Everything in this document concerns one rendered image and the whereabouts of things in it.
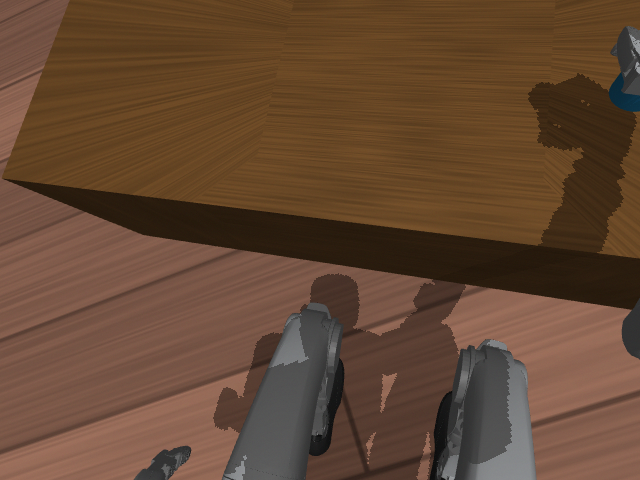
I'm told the left robot hand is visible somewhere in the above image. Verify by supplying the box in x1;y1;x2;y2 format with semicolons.
134;446;191;480

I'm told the can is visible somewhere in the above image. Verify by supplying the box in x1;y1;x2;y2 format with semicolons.
609;73;640;112

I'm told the left robot foot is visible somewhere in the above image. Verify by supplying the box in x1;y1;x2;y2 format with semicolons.
309;358;344;456

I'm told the right robot foot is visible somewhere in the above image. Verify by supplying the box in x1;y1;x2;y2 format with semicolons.
430;391;455;480

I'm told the right robot arm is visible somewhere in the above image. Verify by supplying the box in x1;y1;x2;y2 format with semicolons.
622;298;640;360

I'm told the right robot hand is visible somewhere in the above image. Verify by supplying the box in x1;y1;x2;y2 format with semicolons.
610;26;640;95

